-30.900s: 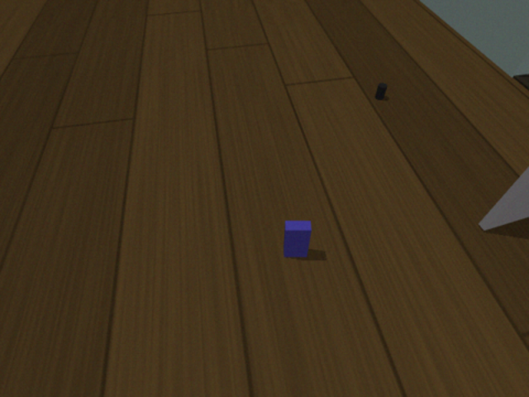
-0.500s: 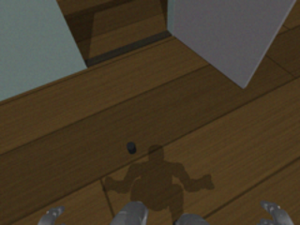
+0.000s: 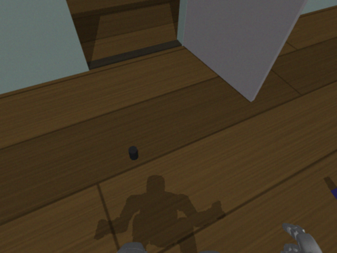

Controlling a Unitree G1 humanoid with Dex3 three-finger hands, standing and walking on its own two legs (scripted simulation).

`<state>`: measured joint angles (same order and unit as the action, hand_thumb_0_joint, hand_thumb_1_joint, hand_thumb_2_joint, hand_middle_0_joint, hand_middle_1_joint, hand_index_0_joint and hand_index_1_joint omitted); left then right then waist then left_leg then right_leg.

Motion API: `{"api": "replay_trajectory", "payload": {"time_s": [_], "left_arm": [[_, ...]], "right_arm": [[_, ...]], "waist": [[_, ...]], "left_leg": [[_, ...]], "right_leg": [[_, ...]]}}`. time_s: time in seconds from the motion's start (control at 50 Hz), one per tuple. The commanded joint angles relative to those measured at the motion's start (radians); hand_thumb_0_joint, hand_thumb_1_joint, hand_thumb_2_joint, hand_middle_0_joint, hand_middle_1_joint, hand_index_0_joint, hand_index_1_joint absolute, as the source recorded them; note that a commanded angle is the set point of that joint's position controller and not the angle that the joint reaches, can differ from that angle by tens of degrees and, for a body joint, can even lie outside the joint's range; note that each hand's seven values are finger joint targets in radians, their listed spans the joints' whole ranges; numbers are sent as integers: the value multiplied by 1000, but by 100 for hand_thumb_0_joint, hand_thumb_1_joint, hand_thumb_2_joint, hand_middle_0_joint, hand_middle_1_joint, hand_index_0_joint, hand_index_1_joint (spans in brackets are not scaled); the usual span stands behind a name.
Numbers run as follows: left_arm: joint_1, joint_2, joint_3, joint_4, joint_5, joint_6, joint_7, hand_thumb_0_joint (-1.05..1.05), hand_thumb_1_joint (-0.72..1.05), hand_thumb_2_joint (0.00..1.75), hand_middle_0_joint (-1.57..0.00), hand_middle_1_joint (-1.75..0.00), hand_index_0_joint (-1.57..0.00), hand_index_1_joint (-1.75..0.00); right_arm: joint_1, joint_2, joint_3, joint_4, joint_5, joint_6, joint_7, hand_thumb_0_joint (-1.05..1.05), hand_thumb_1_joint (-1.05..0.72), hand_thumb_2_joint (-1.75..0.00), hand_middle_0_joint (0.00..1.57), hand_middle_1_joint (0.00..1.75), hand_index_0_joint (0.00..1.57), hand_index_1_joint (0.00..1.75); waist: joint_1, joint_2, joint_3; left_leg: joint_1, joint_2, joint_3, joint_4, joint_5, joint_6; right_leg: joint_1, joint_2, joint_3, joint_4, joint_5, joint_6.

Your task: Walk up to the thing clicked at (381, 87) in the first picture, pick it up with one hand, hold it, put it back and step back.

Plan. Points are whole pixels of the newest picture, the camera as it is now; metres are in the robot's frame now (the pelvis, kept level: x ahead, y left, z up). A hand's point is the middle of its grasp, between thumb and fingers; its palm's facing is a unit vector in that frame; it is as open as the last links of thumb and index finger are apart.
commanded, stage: walk up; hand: left
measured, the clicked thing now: (133, 153) +0.72 +0.24 -0.72
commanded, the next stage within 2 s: stand in 1.28 s
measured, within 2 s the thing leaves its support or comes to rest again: neither
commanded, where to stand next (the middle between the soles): +0.36 +0.03 m, yaw +5 degrees
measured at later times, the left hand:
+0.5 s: hand out of the picture +0.05 +0.28 -0.14, palm faces +0.08 -0.92 -0.38, open 7.4 cm
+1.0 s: hand out of the picture +0.12 +0.27 -0.14, palm faces +0.09 -0.93 -0.34, open 7.4 cm
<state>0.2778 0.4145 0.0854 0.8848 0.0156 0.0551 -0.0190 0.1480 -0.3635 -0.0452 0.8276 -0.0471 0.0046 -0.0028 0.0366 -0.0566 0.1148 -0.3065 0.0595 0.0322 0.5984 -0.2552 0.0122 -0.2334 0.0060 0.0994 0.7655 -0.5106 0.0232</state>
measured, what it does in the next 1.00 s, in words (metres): steps on the spot: right foot, then left foot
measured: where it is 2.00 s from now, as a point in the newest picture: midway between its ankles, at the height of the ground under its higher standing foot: outside the picture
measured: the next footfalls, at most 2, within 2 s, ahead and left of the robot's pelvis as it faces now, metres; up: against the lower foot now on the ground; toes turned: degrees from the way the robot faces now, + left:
right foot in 0.02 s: +0.00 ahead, -0.14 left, +0.00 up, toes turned +3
left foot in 0.36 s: +0.04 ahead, +0.13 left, +0.00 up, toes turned +2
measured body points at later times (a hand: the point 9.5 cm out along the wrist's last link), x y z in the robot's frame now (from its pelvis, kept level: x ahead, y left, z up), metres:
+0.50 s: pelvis -0.01 +0.01 +0.00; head +0.02 +0.02 +0.45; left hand +0.04 +0.33 -0.12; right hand +0.08 -0.29 -0.12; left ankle +0.01 +0.13 -0.73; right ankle -0.03 -0.14 -0.69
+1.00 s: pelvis +0.02 +0.00 +0.01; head +0.05 +0.01 +0.46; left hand +0.11 +0.31 -0.12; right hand +0.12 -0.29 -0.12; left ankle +0.00 +0.13 -0.73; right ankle +0.04 -0.13 -0.73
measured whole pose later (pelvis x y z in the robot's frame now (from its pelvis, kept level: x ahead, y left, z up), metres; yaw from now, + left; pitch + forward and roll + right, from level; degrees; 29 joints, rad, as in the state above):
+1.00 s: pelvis +0.02 +0.00 +0.01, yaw +4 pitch -2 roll +0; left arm 0.08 0.35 0.04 1.02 0.00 -0.02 0.00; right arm 0.13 -0.33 -0.02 1.06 -0.01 -0.01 0.00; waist 0.01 -0.01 0.09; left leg -0.18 0.00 -0.04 0.52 -0.30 -0.01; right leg -0.22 -0.03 -0.01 0.52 -0.27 0.02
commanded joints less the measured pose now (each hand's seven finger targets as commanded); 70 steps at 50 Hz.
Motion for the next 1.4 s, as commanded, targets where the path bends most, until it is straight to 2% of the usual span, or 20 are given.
{"api": "replay_trajectory", "payload": {"time_s": [0.0, 0.04, 0.06, 0.1, 0.14, 0.24, 0.34, 0.36, 0.38, 0.4, 0.42, 0.48, 0.56, 0.62, 0.66, 0.68, 0.7, 0.8, 0.94, 1.38], "left_arm": [[59, 152, 54, 4, 18, -88, 24, 0, 90, 90, -20, -30, -20, -30], [68, 254, 73, -7, 37, -105, 32, 0, 90, 90, -20, -30, -20, -30], [-15, 331, 81, -39, 43, -99, 35, 0, 90, 90, -20, -30, -20, -30], [-125, 247, 61, -58, 32, -107, 30, 0, 90, 90, -20, -30, -20, -30], [-103, 219, 59, -42, 23, -118, 37, 0, 90, 90, -20, -30, -20, -30], [-16, 231, 62, -28, 17, -120, 32, 0, 90, 90, -20, -30, -20, -30], [-68, 199, 30, -58, -4, -100, 34, 0, 90, 90, -20, -30, -20, -30], [-63, 162, 20, -65, -9, -99, 36, 0, 90, 90, -20, -30, -20, -30], [-70, 111, 3, -81, -24, -95, 35, 0, 90, 90, -20, -30, -20, -30], [-88, 163, 26, -62, -19, -83, 44, 0, 90, 90, -20, -30, -20, -30], [-96, 189, 24, -52, -15, -80, 44, 0, 90, 90, -20, -30, -20, -30], [-40, 161, 17, -35, -14, -87, 27, 0, 90, 90, -20, -30, -20, -30], [-68, 136, 16, -6, -11, -93, 27, 0, 90, 90, -20, -30, -20, -30], [2, 137, 19, 42, 0, -109, 45, 0, 90, 90, -20, -30, -20, -30], [-45, 231, 38, 31, 18, -120, 50, 0, 90, 90, -20, -30, -20, -30], [-139, 269, 37, 10, 14, -117, 44, 0, 90, 90, -20, -30, -20, -30], [-226, 266, 34, -18, 17, -117, 41, 0, 90, 90, -20, -30, -20, -30], [-236, 174, 8, 16, -3, -111, 35, 0, 90, 90, -20, -30, -20, -30], [-223, 157, 6, 61, -21, -102, 36, 0, 90, 90, -20, -30, -20, -30], [-245, 140, -42, 174, -6, -95, 22, 0, 90, 90, -20, -30, -20, -30]], "right_arm": [[23, -261, -76, -55, 3, 18, 3, 0, -90, -90, 20, 30, 20, 30], [-1, -133, -34, -94, 22, 14, 5, 0, -90, -90, 20, 30, 20, 30], [-78, -210, -61, -88, 18, 14, -7, 0, -90, -90, 20, 30, 20, 30], [-37, -241, -72, -42, 34, 5, 6, 0, -90, -90, 20, 30, 20, 30], [9, -207, -63, -15, 37, -4, 11, 0, -90, -90, 20, 30, 20, 30], [-5, -198, -58, -5, 19, -20, 22, 0, -90, -90, 20, 30, 20, 30], [99, -188, -69, 51, 23, -42, 17, 0, -90, -90, 20, 30, 20, 30], [148, -228, -84, 66, 18, -48, 10, 0, -90, -90, 20, 30, 20, 30], [154, -296, -99, 54, 15, -52, 6, 0, -90, -90, 20, 30, 20, 30], [163, -345, -109, 55, 22, -52, 8, 0, -90, -90, 20, 30, 20, 30], [141, -338, -111, 58, 20, -48, 6, 0, -90, -90, 20, 30, 20, 30], [39, -248, -76, 21, 16, -47, 3, 0, -90, -90, 20, 30, 20, 30], [37, -245, -70, 29, 15, -40, 2, 0, -90, -90, 20, 30, 20, 30], [-43, -191, -42, 18, 44, -21, 0, 0, -90, -90, 20, 30, 20, 30], [-20, -117, -19, 15, 58, -16, -3, 0, -90, -90, 20, 30, 20, 30], [13, -150, -31, 46, 50, -4, -11, 0, -90, -90, 20, 30, 20, 30], [63, -183, -44, 79, 45, 0, -10, 0, -90, -90, 20, 30, 20, 30], [42, -180, -35, 129, 35, -29, -4, 0, -90, -90, 20, 30, 20, 30], [-35, -206, -18, 166, 39, -42, -12, 0, -90, -90, 20, 30, 20, 30], [-130, -193, -13, 228, 40, -40, 2, 0, -90, -90, 20, 30, 20, 30]], "waist": [[-23, 219, -105], [-2, -121, -58], [35, -82, 32], [-25, -34, 111], [-35, -83, 48], [22, -153, 3], [-47, -72, -115], [-66, 45, -170], [-70, 220, -193], [-79, 225, -171], [-67, 198, -111], [-20, 213, -67], [-41, 259, -82], [24, 197, -136], [-7, -41, -127], [-24, -62, -106], [-59, -60, -68], [-58, -55, -121], [-26, 64, -225], [-36, 83, -137]], "left_leg": [[-17, 77, -119, -49, -217, 130], [-320, -76, -61, 217, -323, -4], [-212, -50, -188, 296, -326, -14], [-135, -26, -212, 316, -214, -14], [-195, -71, -191, 290, -146, -21], [-160, -53, -106, 130, -173, -28], [152, -88, -32, -191, 87, 10], [255, -1, -156, -206, 198, 47], [312, 186, -455, -247, 200, 152], [227, 282, -587, -285, 57, 263], [147, 281, -571, -306, -75, 281], [131, 148, -324, -273, 0, 175], [72, 134, -268, -226, 155, 158], [-23, 85, -178, -59, 182, 87], [-134, -63, -123, 99, -66, -5], [-34, -71, -123, 201, -290, -7], [41, -43, -123, 229, -289, -17], [141, -1, -139, -123, 154, 9], [142, 48, -146, -142, 413, 31], [198, 62, -151, -326, 199, 3]], "right_leg": [[161, 45, -111, -455, 137, -40], [184, -246, 418, -526, -56, -140], [-135, -384, 536, -567, -232, -255], [-197, -315, 377, -555, -207, -231], [-1, -221, 193, -489, 109, -175], [112, -233, 117, -421, 335, -177], [67, -177, -27, -169, 654, -119], [7, -108, -84, -4, 603, -83], [-166, 23, -160, 166, 281, -34], [-184, 13, -65, 216, -116, -54], [-180, -20, -13, 229, -135, -61], [-193, -57, -41, 110, -30, -61], [-46, -17, -124, -107, 88, -30], [168, -15, -113, -348, 354, -36], [162, -244, 251, -459, 331, -121], [-26, -365, 337, -509, 170, -223], [-119, -377, 335, -487, 153, -264], [-20, -178, 49, -331, 465, -100], [161, -131, -23, -276, 612, -65], [130, -130, -20, -464, 444, -38]]}}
